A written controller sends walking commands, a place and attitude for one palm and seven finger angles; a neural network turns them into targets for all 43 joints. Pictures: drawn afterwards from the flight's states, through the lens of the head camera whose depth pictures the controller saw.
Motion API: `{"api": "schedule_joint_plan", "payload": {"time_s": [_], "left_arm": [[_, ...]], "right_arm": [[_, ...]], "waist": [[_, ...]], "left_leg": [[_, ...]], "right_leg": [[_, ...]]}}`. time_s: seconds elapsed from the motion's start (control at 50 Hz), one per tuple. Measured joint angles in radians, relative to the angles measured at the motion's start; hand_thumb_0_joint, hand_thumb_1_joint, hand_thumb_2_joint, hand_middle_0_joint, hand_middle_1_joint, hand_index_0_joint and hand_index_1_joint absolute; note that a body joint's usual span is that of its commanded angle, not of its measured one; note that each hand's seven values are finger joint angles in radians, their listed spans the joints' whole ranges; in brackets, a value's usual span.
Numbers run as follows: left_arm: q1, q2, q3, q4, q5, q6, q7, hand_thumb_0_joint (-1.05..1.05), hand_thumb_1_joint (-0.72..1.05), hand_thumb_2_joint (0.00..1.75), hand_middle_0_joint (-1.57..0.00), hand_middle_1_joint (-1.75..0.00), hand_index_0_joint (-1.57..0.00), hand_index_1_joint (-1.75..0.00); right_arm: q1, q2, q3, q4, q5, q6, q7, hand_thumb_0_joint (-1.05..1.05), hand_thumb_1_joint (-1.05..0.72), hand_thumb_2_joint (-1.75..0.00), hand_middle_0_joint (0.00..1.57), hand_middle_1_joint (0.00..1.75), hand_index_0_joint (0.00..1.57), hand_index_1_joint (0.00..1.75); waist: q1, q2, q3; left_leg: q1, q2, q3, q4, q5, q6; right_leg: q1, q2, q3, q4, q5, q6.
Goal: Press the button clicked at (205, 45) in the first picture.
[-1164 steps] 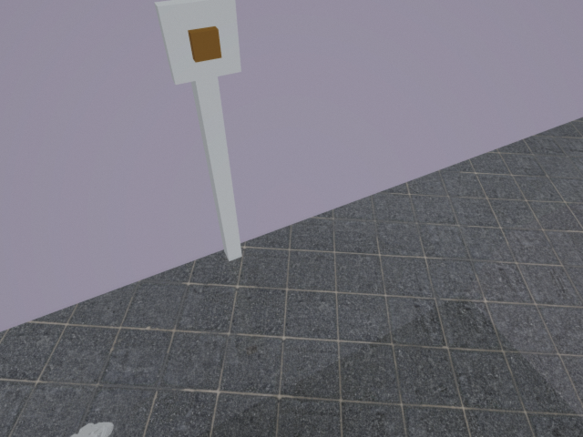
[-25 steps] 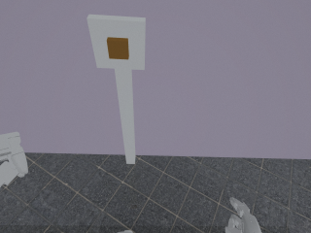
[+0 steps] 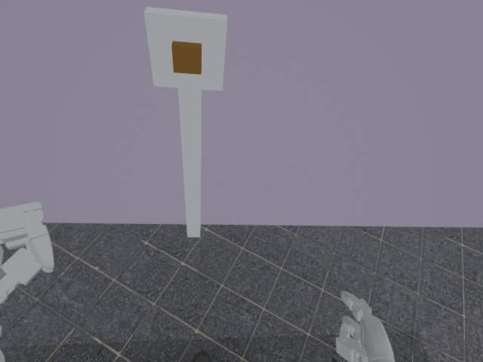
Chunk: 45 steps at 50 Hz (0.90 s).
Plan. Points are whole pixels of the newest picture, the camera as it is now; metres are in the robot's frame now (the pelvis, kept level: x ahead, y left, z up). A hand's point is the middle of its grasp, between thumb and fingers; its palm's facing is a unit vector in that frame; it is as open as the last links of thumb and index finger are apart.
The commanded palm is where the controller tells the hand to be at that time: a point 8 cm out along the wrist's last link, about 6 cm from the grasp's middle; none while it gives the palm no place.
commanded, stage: stop stepping back and stand still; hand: left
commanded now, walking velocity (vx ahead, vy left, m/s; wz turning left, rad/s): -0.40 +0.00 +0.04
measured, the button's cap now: (187, 57) +0.71 +0.20 +0.13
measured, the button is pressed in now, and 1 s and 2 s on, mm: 0 0 0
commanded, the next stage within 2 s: let the arm hang, fingers relaxed in 1.34 s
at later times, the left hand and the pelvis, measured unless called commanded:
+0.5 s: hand out of the picture +0.07 +0.24 +0.17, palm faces +0.32 -0.85 -0.43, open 3.1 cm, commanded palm +0.03 +0.29 +0.17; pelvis -0.11 +0.01 +0.00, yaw -2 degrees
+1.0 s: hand out of the picture +0.04 +0.25 +0.16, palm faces +0.40 -0.80 -0.44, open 3.1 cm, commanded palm -0.01 +0.29 +0.17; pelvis -0.14 +0.01 -0.01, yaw +0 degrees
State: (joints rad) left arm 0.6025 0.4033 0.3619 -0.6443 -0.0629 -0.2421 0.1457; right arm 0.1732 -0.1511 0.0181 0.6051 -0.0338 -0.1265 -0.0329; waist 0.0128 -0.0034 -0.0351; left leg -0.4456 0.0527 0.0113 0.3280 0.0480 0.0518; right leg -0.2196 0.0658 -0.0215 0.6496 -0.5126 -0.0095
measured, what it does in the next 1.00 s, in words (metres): walks backwards: right foot, then left foot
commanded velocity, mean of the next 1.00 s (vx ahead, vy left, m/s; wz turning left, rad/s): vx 0.12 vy -0.03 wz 0.00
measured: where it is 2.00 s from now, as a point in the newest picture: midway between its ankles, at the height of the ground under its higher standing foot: outside the picture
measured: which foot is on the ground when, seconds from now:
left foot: down 0.00-0.06, up 0.08-0.20, down 0.22-0.46, up 0.48-0.62, down 0.64-1.00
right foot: up 0.00-0.04, down 0.06-0.66, up 0.68-0.88, down 0.90-1.00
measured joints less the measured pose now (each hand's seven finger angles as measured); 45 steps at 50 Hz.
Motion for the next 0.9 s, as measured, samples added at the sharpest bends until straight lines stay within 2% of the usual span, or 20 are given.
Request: {"api": "schedule_joint_plan", "payload": {"time_s": [0.06, 0.1, 0.14, 0.18, 0.22, 0.26, 0.28, 0.32, 0.36, 0.42, 0.48, 0.54, 0.6, 0.64, 0.66, 0.7, 0.76, 0.8, 0.86, 0.9], "left_arm": [[0.01, 0.038, 0.021, -0.011, -0.016, -0.003, -0.007, 0.02, 0.89, 0.89, -1.31, -1.5, -1.31, -1.5], [-0.002, 0.036, 0.011, 0.001, -0.017, -0.015, -0.014, 0.02, 0.89, 0.89, -1.31, -1.5, -1.31, -1.5], [0.004, 0.036, -0.007, 0.014, -0.011, -0.012, -0.02, 0.02, 0.89, 0.89, -1.31, -1.5, -1.31, -1.5], [0.029, 0.027, -0.008, 0.022, -0.003, 0.004, -0.019, 0.02, 0.89, 0.89, -1.31, -1.5, -1.31, -1.5], [0.043, 0.012, -0.005, 0.032, 0.004, 0.021, -0.013, 0.02, 0.88, 0.89, -1.31, -1.5, -1.31, -1.5], [0.015, 0.009, -0.002, 0.059, 0.008, 0.034, -0.008, 0.02, 0.88, 0.89, -1.31, -1.5, -1.31, -1.5], [0.002, 0.009, 0.003, 0.073, 0.007, 0.039, -0.005, 0.02, 0.88, 0.89, -1.31, -1.5, -1.31, -1.5], [-0.004, 0.006, 0.015, 0.086, 0.009, 0.049, 0.002, 0.02, 0.89, 0.89, -1.31, -1.5, -1.31, -1.5], [0.004, 0.002, 0.018, 0.072, 0.015, 0.053, 0.008, 0.02, 0.89, 0.89, -1.31, -1.5, -1.31, -1.5], [0.043, 0.006, 0.014, 0.042, 0.023, 0.046, 0.009, 0.02, 0.89, 0.89, -1.31, -1.5, -1.31, -1.5], [0.068, 0.014, 0.004, 0.034, 0.027, 0.042, -0.003, 0.02, 0.89, 0.89, -1.31, -1.5, -1.31, -1.5], [0.064, 0.003, -0.005, 0.043, 0.029, 0.041, -0.004, 0.02, 0.89, 0.89, -1.31, -1.5, -1.31, -1.5], [0.019, -0.034, -0.018, 0.091, 0.04, 0.043, 0.009, 0.02, 0.89, 0.89, -1.31, -1.5, -1.31, -1.5], [-0.029, -0.061, -0.03, 0.113, 0.045, 0.053, 0.019, 0.02, 0.89, 0.89, -1.31, -1.5, -1.31, -1.5], [-0.059, -0.068, -0.031, 0.118, 0.045, 0.057, 0.023, 0.02, 0.89, 0.89, -1.31, -1.5, -1.32, -1.5], [-0.099, -0.065, -0.018, 0.13, 0.048, 0.062, 0.027, 0.02, 0.89, 0.89, -1.31, -1.5, -1.31, -1.5], [-0.078, -0.034, 0.006, 0.105, 0.052, 0.064, 0.021, 0.02, 0.89, 0.9, -1.31, -1.5, -1.31, -1.5], [-0.028, -0.017, 0.012, 0.065, 0.051, 0.054, 0.019, 0.02, 0.89, 0.9, -1.31, -1.5, -1.31, -1.5], [0.045, -0.002, 0.012, 0.026, 0.047, 0.043, 0.017, 0.02, 0.89, 0.89, -1.31, -1.5, -1.31, -1.5], [0.066, 0.016, 0.019, 0.021, 0.047, 0.046, 0.017, 0.02, 0.89, 0.89, -1.31, -1.5, -1.31, -1.5]], "right_arm": [[-0.012, 0.009, 0.013, -0.015, -0.004, 0.016, 0.001, 0.01, -0.9, -0.9, 0.2, 0.3, 0.2, 0.3], [-0.031, -0.008, 0.015, 0.003, -0.003, 0.03, -0.003, 0.01, -0.9, -0.9, 0.2, 0.3, 0.21, 0.3], [-0.01, -0.019, 0.008, 0.033, 0.006, 0.046, -0.009, 0.01, -0.9, -0.9, 0.2, 0.3, 0.21, 0.3], [0.027, -0.026, 0.005, 0.05, 0.017, 0.065, -0.019, 0.01, -0.9, -0.9, 0.2, 0.3, 0.21, 0.3], [0.068, -0.046, 0.004, 0.042, 0.027, 0.07, -0.034, 0.02, -0.91, -0.9, 0.2, 0.3, 0.21, 0.3], [0.084, -0.056, -0.009, 0.048, 0.036, 0.056, -0.047, 0.02, -0.91, -0.9, 0.2, 0.3, 0.2, 0.3], [0.085, -0.054, -0.011, 0.052, 0.037, 0.048, -0.05, 0.02, -0.91, -0.9, 0.2, 0.3, 0.2, 0.3], [0.088, -0.046, -0.011, 0.052, 0.029, 0.027, -0.049, 0.02, -0.91, -0.9, 0.2, 0.3, 0.2, 0.3], [0.101, -0.038, -0.008, 0.039, 0.024, 0.006, -0.042, 0.02, -0.91, -0.9, 0.2, 0.3, 0.2, 0.3], [0.119, -0.031, -0.002, 0.011, 0.022, -0.004, -0.03, 0.02, -0.91, -0.9, 0.2, 0.3, 0.2, 0.3], [0.109, -0.037, -0.008, 0.0, 0.017, 0.018, -0.024, 0.02, -0.91, -0.9, 0.2, 0.3, 0.2, 0.3], [0.1, -0.048, -0.013, 0.035, 0.016, 0.047, -0.026, 0.02, -0.91, -0.9, 0.2, 0.3, 0.2, 0.3], [0.11, -0.06, -0.014, 0.064, 0.017, 0.054, -0.039, 0.02, -0.91, -0.9, 0.2, 0.3, 0.2, 0.3], [0.117, -0.078, -0.015, 0.061, 0.018, 0.045, -0.052, 0.02, -0.91, -0.9, 0.2, 0.3, 0.2, 0.3], [0.109, -0.081, -0.019, 0.059, 0.018, 0.037, -0.058, 0.02, -0.91, -0.9, 0.2, 0.3, 0.2, 0.3], [0.085, -0.06, -0.021, 0.062, 0.016, 0.026, -0.056, 0.02, -0.91, -0.9, 0.2, 0.3, 0.2, 0.3], [0.085, -0.011, -0.007, 0.053, 0.018, 0.007, -0.03, 0.02, -0.91, -0.9, 0.2, 0.3, 0.2, 0.3], [0.099, 0.011, 0.008, 0.042, 0.018, 0.001, -0.014, 0.02, -0.91, -0.9, 0.2, 0.3, 0.2, 0.3], [0.119, 0.021, 0.025, 0.023, 0.015, 0.012, -0.007, 0.02, -0.91, -0.9, 0.2, 0.3, 0.2, 0.3], [0.125, 0.021, 0.027, 0.007, 0.015, 0.027, -0.011, 0.02, -0.9, -0.9, 0.2, 0.3, 0.2, 0.3]], "waist": [[0.006, -0.036, -0.002], [0.012, -0.009, 0.019], [0.009, -0.008, 0.007], [0.001, -0.026, -0.022], [-0.017, -0.022, -0.043], [-0.033, -0.034, -0.029], [-0.032, -0.047, -0.018], [-0.037, -0.06, -0.006], [-0.046, -0.054, -0.004], [-0.058, -0.04, -0.018], [-0.05, -0.02, -0.017], [-0.01, -0.028, -0.03], [0.007, -0.032, -0.059], [0.002, -0.016, -0.064], [-0.01, -0.014, -0.052], [-0.021, -0.038, -0.016], [-0.05, -0.055, -0.004], [-0.055, -0.049, -0.008], [-0.047, -0.02, -0.016], [-0.039, -0.018, -0.021]], "left_leg": [[-0.041, -0.015, 0.037, 0.005, 0.027, -0.019], [-0.091, -0.004, 0.025, 0.127, -0.094, -0.051], [-0.118, -0.034, -0.008, 0.32, -0.264, -0.076], [-0.087, -0.058, -0.003, 0.431, -0.329, -0.077], [0.013, -0.055, 0.004, 0.326, -0.275, -0.068], [0.044, -0.076, 0.002, 0.265, -0.256, -0.013], [0.052, -0.085, 0.01, 0.251, -0.242, 0.007], [0.075, -0.088, 0.019, 0.193, -0.198, 0.02], [0.1, -0.083, 0.012, 0.122, -0.148, 0.011], [0.106, -0.081, 0.002, 0.063, -0.14, -0.013], [0.037, -0.085, -0.001, 0.186, -0.27, -0.05], [-0.026, -0.082, 0.001, 0.472, -0.353, -0.061], [0.032, -0.037, 0.019, 0.47, -0.409, -0.043], [0.117, -0.006, 0.011, 0.331, -0.455, -0.029], [0.118, -0.01, 0.005, 0.3, -0.39, -0.027], [0.109, -0.03, 0.014, 0.321, -0.325, -0.027], [0.132, -0.042, 0.008, 0.259, -0.287, -0.027], [0.15, -0.032, 0.0, 0.202, -0.257, -0.033], [0.152, -0.009, -0.007, 0.168, -0.242, -0.045], [0.118, -0.015, -0.001, 0.212, -0.285, -0.05]], "right_leg": [[0.092, -0.037, -0.004, -0.242, 0.11, -0.031], [0.076, -0.029, 0.002, -0.238, 0.201, -0.002], [0.063, -0.037, 0.011, -0.199, 0.19, 0.022], [0.057, -0.055, 0.024, -0.174, 0.172, 0.033], [0.05, -0.057, 0.019, -0.148, 0.159, 0.043], [0.036, -0.075, 0.01, -0.108, 0.144, 0.05], [0.03, -0.079, 0.02, -0.094, 0.134, 0.042], [0.004, -0.063, 0.04, -0.036, 0.074, 0.025], [-0.003, -0.04, 0.028, -0.022, 0.047, 0.01], [0.038, -0.023, -0.022, -0.138, 0.051, -0.008], [0.042, -0.025, -0.038, -0.215, 0.19, -0.032], [0.013, -0.051, -0.035, -0.182, 0.263, -0.043], [-0.013, -0.082, -0.06, -0.134, 0.227, -0.02], [-0.044, -0.09, -0.084, -0.068, 0.177, -0.014], [-0.07, -0.094, -0.084, -0.012, 0.13, -0.011], [-0.132, -0.084, -0.036, 0.164, 0.049, -0.007], [-0.201, -0.056, -0.018, 0.341, 0.066, -0.006], [-0.191, -0.05, -0.045, 0.286, 0.083, -0.006], [-0.105, -0.042, -0.094, 0.071, 0.066, -0.01], [-0.026, -0.048, -0.087, -0.09, 0.058, -0.027]]}}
